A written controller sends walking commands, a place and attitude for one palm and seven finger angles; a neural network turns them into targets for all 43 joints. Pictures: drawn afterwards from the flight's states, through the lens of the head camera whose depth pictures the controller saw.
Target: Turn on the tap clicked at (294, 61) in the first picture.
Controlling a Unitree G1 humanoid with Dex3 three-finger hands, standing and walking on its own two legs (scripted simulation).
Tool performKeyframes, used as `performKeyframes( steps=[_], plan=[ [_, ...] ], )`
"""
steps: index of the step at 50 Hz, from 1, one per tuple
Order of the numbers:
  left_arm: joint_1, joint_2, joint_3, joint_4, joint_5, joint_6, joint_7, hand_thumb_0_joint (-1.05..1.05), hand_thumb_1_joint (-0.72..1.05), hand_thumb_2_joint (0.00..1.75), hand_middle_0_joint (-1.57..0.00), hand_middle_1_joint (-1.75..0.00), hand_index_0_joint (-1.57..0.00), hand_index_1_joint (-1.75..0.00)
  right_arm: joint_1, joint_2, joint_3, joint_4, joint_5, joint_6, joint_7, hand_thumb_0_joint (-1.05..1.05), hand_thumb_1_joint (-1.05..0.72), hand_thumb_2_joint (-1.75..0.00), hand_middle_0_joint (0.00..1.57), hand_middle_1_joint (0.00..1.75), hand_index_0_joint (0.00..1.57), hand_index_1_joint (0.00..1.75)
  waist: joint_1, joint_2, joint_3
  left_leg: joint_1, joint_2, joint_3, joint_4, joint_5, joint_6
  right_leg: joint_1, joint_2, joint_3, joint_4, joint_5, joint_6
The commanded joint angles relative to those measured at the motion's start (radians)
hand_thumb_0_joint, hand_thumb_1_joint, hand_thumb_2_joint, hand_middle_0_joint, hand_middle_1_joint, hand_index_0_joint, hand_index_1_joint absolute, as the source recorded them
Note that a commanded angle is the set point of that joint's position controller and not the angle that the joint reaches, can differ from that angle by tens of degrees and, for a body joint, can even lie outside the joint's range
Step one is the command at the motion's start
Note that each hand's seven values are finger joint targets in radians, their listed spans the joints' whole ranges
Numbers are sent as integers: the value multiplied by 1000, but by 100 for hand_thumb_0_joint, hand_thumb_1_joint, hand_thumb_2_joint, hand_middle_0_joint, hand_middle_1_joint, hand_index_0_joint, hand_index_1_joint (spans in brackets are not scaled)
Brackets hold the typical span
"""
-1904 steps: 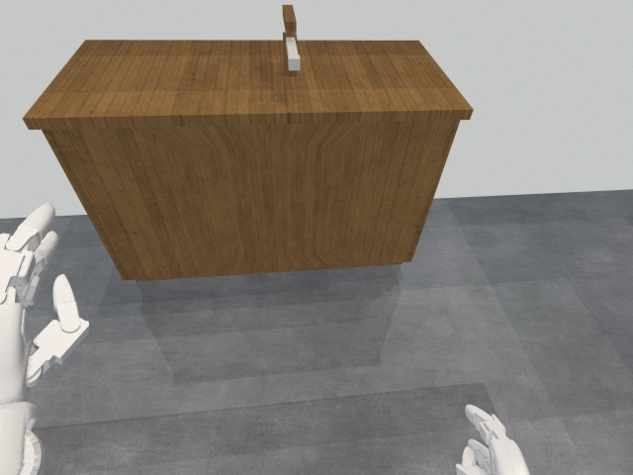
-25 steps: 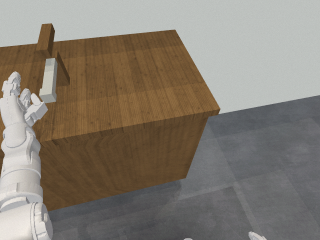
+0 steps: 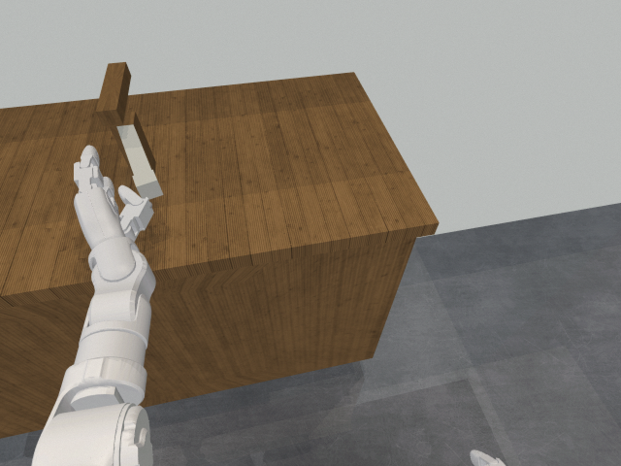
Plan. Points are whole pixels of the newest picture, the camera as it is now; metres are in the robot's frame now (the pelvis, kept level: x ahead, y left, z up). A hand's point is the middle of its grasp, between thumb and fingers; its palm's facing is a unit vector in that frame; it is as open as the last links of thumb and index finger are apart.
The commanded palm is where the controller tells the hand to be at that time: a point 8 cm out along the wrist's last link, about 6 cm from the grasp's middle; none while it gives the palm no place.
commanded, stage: push the lever round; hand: left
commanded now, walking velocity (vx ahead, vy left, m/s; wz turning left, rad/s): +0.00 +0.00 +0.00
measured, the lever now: (148, 185) +0.45 +0.25 +0.11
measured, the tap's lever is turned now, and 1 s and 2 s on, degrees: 16 48 69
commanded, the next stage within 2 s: none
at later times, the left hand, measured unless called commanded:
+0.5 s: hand (187, 190) +0.44 +0.19 +0.11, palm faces +0.66 -0.75 -0.07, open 7.7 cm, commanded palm +0.40 +0.22 +0.11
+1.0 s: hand (214, 174) +0.48 +0.16 +0.11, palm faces +0.72 -0.69 -0.07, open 7.7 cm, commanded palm +0.43 +0.19 +0.11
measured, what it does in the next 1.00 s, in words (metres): stands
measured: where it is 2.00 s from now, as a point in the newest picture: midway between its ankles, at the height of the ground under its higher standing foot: outside the picture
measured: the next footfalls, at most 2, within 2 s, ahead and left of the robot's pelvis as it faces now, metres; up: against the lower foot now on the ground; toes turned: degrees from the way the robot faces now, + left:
none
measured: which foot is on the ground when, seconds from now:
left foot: down 0.00-1.00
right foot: down 0.00-1.00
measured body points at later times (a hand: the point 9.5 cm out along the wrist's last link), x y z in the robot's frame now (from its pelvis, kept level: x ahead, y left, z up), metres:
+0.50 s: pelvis -0.02 -0.03 +0.00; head +0.03 -0.04 +0.44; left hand +0.40 +0.23 +0.11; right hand +0.06 -0.29 -0.13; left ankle -0.02 +0.10 -0.72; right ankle +0.04 -0.10 -0.72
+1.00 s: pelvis -0.02 -0.02 -0.01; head +0.04 -0.02 +0.44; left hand +0.44 +0.20 +0.11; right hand +0.03 -0.28 -0.14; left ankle -0.02 +0.10 -0.72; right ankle +0.04 -0.10 -0.72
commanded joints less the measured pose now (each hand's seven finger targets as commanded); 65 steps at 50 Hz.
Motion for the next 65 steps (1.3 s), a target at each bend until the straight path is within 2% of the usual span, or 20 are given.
performKeyframes(
  steps=[1,3,6,7,12,13,19,20,21,27,31,34,37,39,42,48,51,57,61,65],
  plan=[
    [-429,220,36,-207,37,-74,35,0,90,90,-15,-15,-15,-15,8,-149,-55,-95,-7,-20,-11,0,-90,-90,20,30,20,30,-20,17,-306,52,32,-10,-103,359,-55,237,-9,16,-38,213,-8],
    [-477,167,-14,-213,48,-71,52,0,90,90,-15,-15,-15,-15,-6,-138,-53,-100,-6,-17,-9,0,-90,-90,20,30,20,30,-35,27,-312,47,27,3,-101,329,-46,237,-14,23,-43,213,-6],
    [-512,188,8,-153,63,-68,83,0,90,90,-15,-15,-15,-15,-8,-142,-50,-92,-11,-11,-12,0,-90,-90,20,30,20,30,-43,-4,-274,4,23,-2,-108,247,-30,225,-15,27,-54,156,-3],
    [-533,157,-21,-151,67,-67,89,0,90,90,-15,-15,-15,-15,-13,-139,-49,-95,-11,-10,-11,0,-90,-90,20,30,20,30,-51,11,-286,8,21,4,-107,240,-27,222,-20,31,-55,157,-1],
    [-580,180,6,-104,82,-88,136,0,90,90,-15,-15,-15,-15,0,-139,-55,-84,-21,-10,-8,0,-90,-90,20,30,20,30,-50,1,-346,-9,13,9,-95,213,-13,250,-23,45,-55,155,1],
    [-592,152,-15,-93,81,-90,143,0,90,90,-15,-15,-15,-15,-4,-136,-53,-85,-21,-12,-6,0,-90,-90,20,30,20,30,-59,-7,-331,-22,12,15,-93,202,-9,247,-25,47,-60,152,5],
    [-675,199,21,-3,106,-99,192,0,90,90,-15,-15,-15,-15,8,-139,-56,-71,-28,-6,-3,0,-90,-90,20,30,20,30,-74,-44,-335,-95,6,33,-80,140,12,275,-41,80,-77,119,18],
    [-664,224,47,18,109,-100,202,0,90,90,-15,-15,-15,-15,12,-140,-58,-70,-28,-4,-2,0,-90,-90,20,30,20,30,-63,-52,-339,-110,5,33,-80,133,12,285,-42,84,-79,109,17],
    [-674,232,52,15,117,-103,210,0,90,90,-15,-15,-15,-15,10,-141,-59,-69,-30,-1,-1,0,-90,-90,20,30,20,30,-61,-8,-346,-105,3,33,-79,134,12,281,-42,87,-77,109,16],
    [-736,192,32,61,136,-119,262,0,90,90,-15,-15,-15,-15,26,-139,-64,-63,-36,0,10,0,-90,-90,20,30,20,30,-86,-26,-349,-119,3,41,-70,118,18,259,-43,91,-78,96,20],
    [-732,229,78,91,147,-122,296,0,90,90,-15,-15,-15,-15,36,-143,-71,-59,-43,8,16,0,-90,-90,20,30,20,30,-77,-37,-374,-143,2,45,-62,117,18,280,-43,97,-76,95,21],
    [-768,183,39,111,165,-124,317,0,90,90,-15,-15,-15,-15,43,-140,-71,-60,-46,8,22,0,-90,-90,20,30,20,30,-94,-44,-350,-139,6,45,-67,100,19,243,-39,86,-76,68,20],
    [-795,197,57,112,175,-126,345,0,90,90,-15,-15,-15,-15,51,-143,-75,-58,-51,13,26,0,-90,-90,20,30,20,30,-95,-26,-376,-128,5,43,-65,110,19,233,-36,79,-66,76,18],
    [-832,146,21,153,180,-121,357,0,90,90,-15,-15,-15,-15,54,-142,-74,-51,-55,13,29,0,-90,-90,20,30,20,30,-116,-42,-337,-129,8,38,-66,93,17,189,-31,69,-69,51,17],
    [-867,152,35,153,187,-123,387,0,90,90,-15,-15,-15,-15,62,-143,-76,-48,-64,15,36,0,-90,-90,20,30,20,30,-114,1,-369,-112,7,36,-64,107,14,171,-27,59,-53,58,13],
    [-914,109,28,197,207,-110,438,0,90,90,-15,-15,-15,-15,87,-142,-78,-44,-81,25,53,0,-90,-90,20,30,20,30,-123,-6,-395,-100,15,24,-53,168,-2,131,-17,33,-18,96,6],
    [-930,134,64,229,221,-97,468,0,90,90,-15,-15,-15,-15,97,-146,-82,-36,-91,32,61,0,-90,-90,20,30,20,30,-116,8,-403,-102,16,19,-46,189,-11,115,-12,25,-4,97,1],
    [-975,68,36,265,243,-65,517,0,90,90,-15,-15,-15,-15,110,-141,-85,-31,-104,44,80,0,-90,-90,20,30,20,30,-136,-3,-415,-100,24,18,-23,235,-21,67,-8,12,17,114,0],
    [-1006,104,81,276,250,-44,546,0,90,90,-15,-15,-15,-15,122,-145,-90,-25,-115,52,86,0,-90,-90,20,30,20,30,-133,-22,-442,-110,23,22,-11,256,-20,82,-7,13,17,136,2],
    [-1023,67,63,282,261,-27,565,0,90,90,-15,-15,-15,-15,133,-139,-88,-25,-121,54,97,0,-90,-90,20,30,20,30,-138,1,-458,-103,26,30,1,302,-25,76,-7,8,24,174,2]
  ],
)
